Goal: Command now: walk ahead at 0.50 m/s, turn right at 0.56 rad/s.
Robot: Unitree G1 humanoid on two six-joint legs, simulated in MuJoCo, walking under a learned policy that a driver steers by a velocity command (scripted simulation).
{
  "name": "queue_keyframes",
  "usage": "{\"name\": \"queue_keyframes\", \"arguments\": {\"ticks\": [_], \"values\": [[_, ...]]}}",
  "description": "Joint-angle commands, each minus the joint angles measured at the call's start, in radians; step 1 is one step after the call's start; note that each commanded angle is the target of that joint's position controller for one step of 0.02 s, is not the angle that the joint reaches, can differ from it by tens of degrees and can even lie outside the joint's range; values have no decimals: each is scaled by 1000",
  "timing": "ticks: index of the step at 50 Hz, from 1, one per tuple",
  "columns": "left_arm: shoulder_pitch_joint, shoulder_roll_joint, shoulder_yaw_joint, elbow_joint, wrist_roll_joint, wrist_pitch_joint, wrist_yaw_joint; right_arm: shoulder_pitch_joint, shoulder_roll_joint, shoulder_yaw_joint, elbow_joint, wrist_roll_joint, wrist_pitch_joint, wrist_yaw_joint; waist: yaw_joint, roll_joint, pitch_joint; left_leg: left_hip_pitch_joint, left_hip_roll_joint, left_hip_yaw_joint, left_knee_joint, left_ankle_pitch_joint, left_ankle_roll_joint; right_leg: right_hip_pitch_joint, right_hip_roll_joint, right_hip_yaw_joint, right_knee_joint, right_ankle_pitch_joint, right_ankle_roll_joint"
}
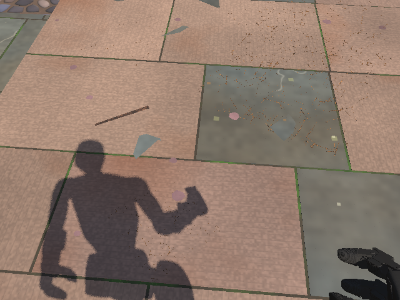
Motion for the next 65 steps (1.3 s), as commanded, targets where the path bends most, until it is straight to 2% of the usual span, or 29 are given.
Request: {"name": "queue_keyframes", "arguments": {"ticks": [1,2,3,4,7,16,21,23,24,25,26,27,28,29,30,31,34,39,43,47,49,50,51,52,53,54,55,60,65], "values": [[99,-31,-23,-120,2,-31,-13,361,-292,-105,20,-29,5,-9,-133,313,-306,821,424,-573,-94,-173,272,-532,-7,-77,551,-179,-1],[82,64,-12,-117,-11,-34,-14,379,-234,-103,23,-10,12,-4,-161,293,-298,829,452,-760,-147,-446,305,-691,-100,-83,731,-139,18],[-24,120,6,-126,-8,-27,-12,341,-165,-87,6,-10,16,-8,-193,162,-181,733,394,-613,-164,-482,261,-735,-134,-84,798,-32,31],[-101,126,12,-143,4,-18,-10,293,-144,-79,6,-16,23,-9,-183,76,-100,605,342,-450,-166,-354,225,-708,-166,-113,788,52,37],[-127,78,14,-175,4,0,-17,213,-88,-64,27,-21,27,0,-111,105,19,352,238,-196,-247,-148,191,-586,-223,-130,674,121,40],[-317,36,-7,-229,8,11,-47,259,-181,-105,118,-2,26,-1,-145,56,45,391,247,106,-313,58,189,-504,-235,-190,233,406,42],[-418,55,1,-278,3,15,-68,305,-226,-123,155,22,46,4,-166,66,89,503,280,177,-264,116,151,-456,-205,-256,87,301,-12],[-357,86,21,-273,12,17,-70,295,-254,-132,158,30,57,0,-115,83,42,521,268,238,-114,446,125,-311,-140,-322,37,220,-54],[-224,120,45,-236,13,18,-67,290,-249,-130,157,33,63,-4,-41,64,-29,483,232,288,66,580,100,-116,-88,-354,-31,270,-85],[-34,187,80,-185,8,23,-54,307,-214,-116,148,17,61,-9,39,16,-127,293,191,309,327,480,61,193,-101,-273,-33,299,-129],[7,324,103,-183,-2,20,-39,347,-93,-72,77,-33,43,0,-18,-273,-189,-176,38,293,720,-332,-15,533,-386,255,-94,231,-291],[50,290,84,-210,2,5,-41,288,-121,-66,52,-6,1,11,26,-258,-362,-327,-34,49,900,-527,-14,618,-486,614,-271,64,-392],[26,221,64,-195,13,-7,-42,201,-179,-81,31,34,-20,20,44,-180,-242,-426,20,21,917,-432,5,561,-455,473,-279,113,-340],[-22,176,51,-191,11,-12,-39,194,-167,-72,37,32,-28,20,10,-128,-167,-393,64,31,841,-348,20,431,-419,339,-269,185,-300],[-103,141,37,-201,13,-13,-38,192,-166,-74,51,5,-26,13,-36,-59,-105,-317,100,36,756,-291,16,277,-385,240,-272,293,-268],[-158,110,24,-211,23,-16,-37,203,-174,-82,58,-10,-15,11,-75,-64,-73,-232,123,33,694,-258,11,157,-357,171,-293,408,-255],[-181,113,21,-189,30,-29,-30,222,-135,-75,68,-13,18,16,-115,-61,-36,-148,121,57,589,-209,-15,8,-334,79,-347,550,-262],[-116,142,28,-128,17,-33,-14,58,-71,-45,39,-10,23,27,-56,-66,32,-85,82,81,231,122,-20,-56,-269,-64,-376,498,-200],[-42,158,31,-80,8,-33,-19,-38,-88,-47,11,10,19,45,-13,-74,69,-87,55,78,93,172,9,36,-317,-35,-358,395,-186],[-16,172,39,-45,13,-23,-15,-43,-106,-52,-10,13,19,64,-22,-91,75,-109,35,93,41,16,80,200,-376,-43,-281,544,-148],[-48,170,36,-47,15,-13,-10,98,-142,-75,24,0,19,61,-105,-85,-12,113,-30,147,-9,6,127,205,-315,-107,-88,892,-104],[-50,145,23,-59,25,-11,-4,228,-190,-92,50,-16,16,57,-162,-49,-124,346,27,85,17,203,169,114,-258,-151,115,890,-61],[43,77,-1,-81,36,-24,-3,333,-278,-106,53,-42,14,53,-154,131,-290,750,273,-269,46,411,323,-239,-125,-207,504,510,26],[79,76,-8,-55,39,-35,-9,382,-232,-99,78,-14,25,56,-165,271,-397,869,392,-550,-67,490,423,-412,-38,-147,726,-164,69],[28,155,11,-62,20,-38,-15,335,-185,-81,64,4,35,54,-173,151,-313,791,361,-463,-74,421,374,-477,-103,-89,797,-157,66],[-61,150,8,-82,7,-35,-15,264,-158,-72,52,0,43,48,-159,71,-196,656,320,-320,-78,450,332,-498,-150,-121,768,-100,67],[-118,138,6,-93,18,-28,-10,212,-133,-62,51,-6,46,48,-137,3,-105,516,274,-226,-101,511,304,-487,-182,-147,690,-56,69],[-51,64,-3,-64,34,17,15,116,-113,-51,75,-29,41,41,-37,79,-92,261,180,-30,-182,667,278,-247,-211,-171,386,107,104],[-150,68,-4,-63,31,30,18,132,-130,-54,119,-21,69,25,-79,73,-99,260,162,7,-201,436,247,-161,-209,-170,150,287,105]]}}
